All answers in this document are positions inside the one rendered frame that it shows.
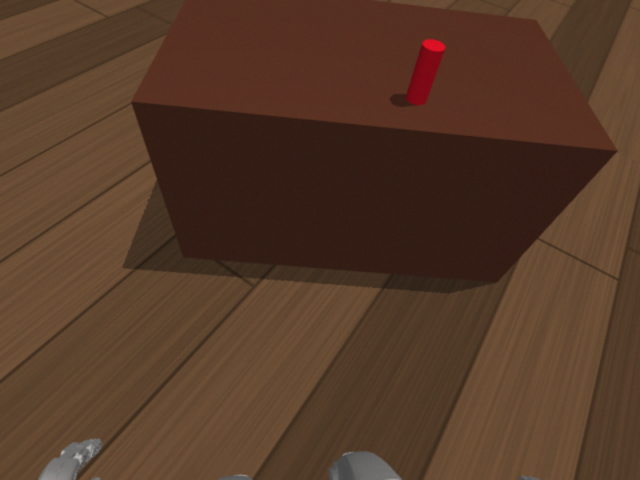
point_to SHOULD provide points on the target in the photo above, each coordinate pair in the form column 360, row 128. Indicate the can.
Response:
column 426, row 67

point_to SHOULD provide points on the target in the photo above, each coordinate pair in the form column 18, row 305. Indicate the left robot hand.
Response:
column 71, row 460

